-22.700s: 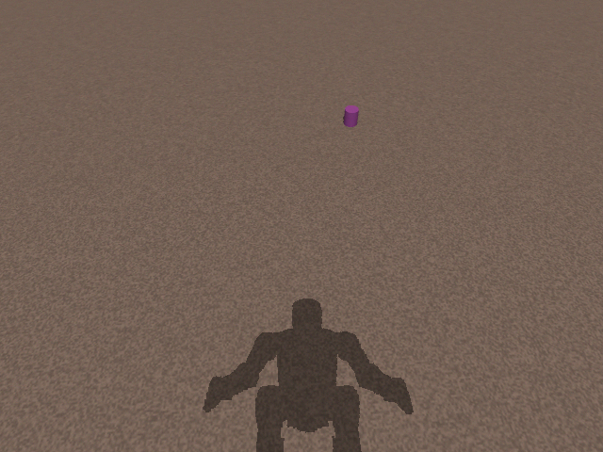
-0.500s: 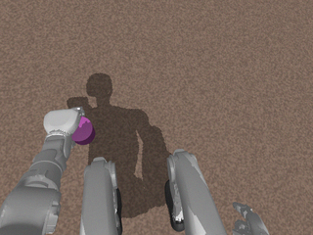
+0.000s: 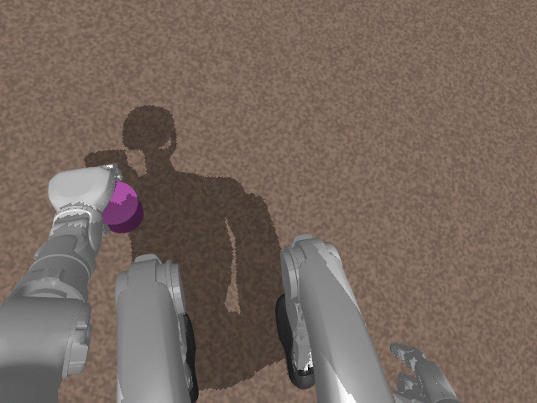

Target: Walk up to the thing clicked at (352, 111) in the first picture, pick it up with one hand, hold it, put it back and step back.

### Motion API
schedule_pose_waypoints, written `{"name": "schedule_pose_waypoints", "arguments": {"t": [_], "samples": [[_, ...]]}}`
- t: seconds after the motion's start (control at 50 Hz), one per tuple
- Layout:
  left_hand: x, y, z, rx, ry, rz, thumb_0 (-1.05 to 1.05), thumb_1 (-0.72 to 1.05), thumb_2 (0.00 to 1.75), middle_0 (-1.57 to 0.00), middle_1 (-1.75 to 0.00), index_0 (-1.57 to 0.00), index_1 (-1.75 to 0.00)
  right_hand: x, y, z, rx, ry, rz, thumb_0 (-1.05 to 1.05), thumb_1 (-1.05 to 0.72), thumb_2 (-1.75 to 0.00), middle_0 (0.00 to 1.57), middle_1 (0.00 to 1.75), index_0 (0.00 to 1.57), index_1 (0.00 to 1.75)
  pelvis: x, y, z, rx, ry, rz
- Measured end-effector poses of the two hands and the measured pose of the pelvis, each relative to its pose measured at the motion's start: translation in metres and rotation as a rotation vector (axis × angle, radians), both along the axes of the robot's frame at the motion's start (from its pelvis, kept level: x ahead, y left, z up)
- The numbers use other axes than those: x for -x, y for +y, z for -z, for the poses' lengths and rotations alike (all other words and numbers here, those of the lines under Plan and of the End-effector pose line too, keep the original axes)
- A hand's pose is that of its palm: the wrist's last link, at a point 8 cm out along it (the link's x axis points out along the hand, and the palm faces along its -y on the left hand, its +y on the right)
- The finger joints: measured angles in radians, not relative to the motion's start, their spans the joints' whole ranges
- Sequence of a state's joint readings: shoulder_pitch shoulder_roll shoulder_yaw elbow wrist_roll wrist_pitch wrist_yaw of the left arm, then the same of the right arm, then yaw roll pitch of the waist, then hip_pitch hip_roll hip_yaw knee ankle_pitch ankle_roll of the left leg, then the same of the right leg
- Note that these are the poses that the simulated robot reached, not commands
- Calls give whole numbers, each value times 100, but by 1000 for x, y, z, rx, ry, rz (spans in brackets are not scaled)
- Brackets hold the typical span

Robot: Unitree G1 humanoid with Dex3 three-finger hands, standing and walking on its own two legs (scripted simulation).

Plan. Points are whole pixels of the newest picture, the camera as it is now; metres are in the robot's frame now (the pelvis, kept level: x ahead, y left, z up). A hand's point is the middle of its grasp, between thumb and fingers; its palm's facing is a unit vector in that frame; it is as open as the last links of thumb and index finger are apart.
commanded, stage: crouch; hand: left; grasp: from above
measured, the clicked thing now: (113, 201) +0.44 +0.23 -0.25
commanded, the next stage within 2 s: lower in 0.28 s
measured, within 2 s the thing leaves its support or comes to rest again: rests again in 0.88 s
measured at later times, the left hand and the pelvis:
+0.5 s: hand (101, 206) +0.42 +0.24 -0.22, palm faces -0.49 -0.04 -0.87, open 10.1 cm; pelvis -0.01 +0.00 -0.05, yaw -1 degrees
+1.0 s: hand (107, 207) +0.43 +0.24 -0.28, palm faces -0.46 -0.03 -0.89, open 9.8 cm; pelvis +0.00 +0.00 -0.09, yaw -3 degrees
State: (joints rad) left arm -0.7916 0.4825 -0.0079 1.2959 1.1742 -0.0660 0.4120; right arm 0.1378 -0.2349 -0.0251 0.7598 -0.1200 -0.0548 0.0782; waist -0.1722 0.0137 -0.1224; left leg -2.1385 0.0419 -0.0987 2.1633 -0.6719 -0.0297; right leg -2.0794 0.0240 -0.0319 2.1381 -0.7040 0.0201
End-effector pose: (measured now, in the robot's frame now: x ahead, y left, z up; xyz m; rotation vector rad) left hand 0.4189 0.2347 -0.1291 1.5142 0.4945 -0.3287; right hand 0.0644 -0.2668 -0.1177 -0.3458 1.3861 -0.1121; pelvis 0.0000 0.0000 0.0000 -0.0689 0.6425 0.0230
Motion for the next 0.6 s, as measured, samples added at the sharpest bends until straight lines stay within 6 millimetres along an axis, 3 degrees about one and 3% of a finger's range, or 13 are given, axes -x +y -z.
{"name": "schedule_pose_waypoints", "arguments": {"t": [0.18, 0.46, 0.6], "samples": [[-1, -2, 20, 0, -50, 21, 5, 7, 57, -101, -53, -62, -44, 20, -5, 19, 14, 21, 5, 1, -91, -90, 21, 30, 20, 30, 8, -1, 24, -1, -20, 5], [-14, 3, 32, -19, -26, -12, 6, 9, 55, -99, -54, -61, -45, 29, -4, 38, -4, 39, -7, 0, -91, -90, 20, 30, 20, 30, 9, -1, 43, 3, -33, 11], [-14, 1, 55, 9, 16, 10, 6, 10, 54, -101, -55, -61, -45, 33, -5, 43, -2, 60, -32, 0, -92, -90, 21, 30, 20, 30, 9, 0, 54, 14, -41, 17]]}}
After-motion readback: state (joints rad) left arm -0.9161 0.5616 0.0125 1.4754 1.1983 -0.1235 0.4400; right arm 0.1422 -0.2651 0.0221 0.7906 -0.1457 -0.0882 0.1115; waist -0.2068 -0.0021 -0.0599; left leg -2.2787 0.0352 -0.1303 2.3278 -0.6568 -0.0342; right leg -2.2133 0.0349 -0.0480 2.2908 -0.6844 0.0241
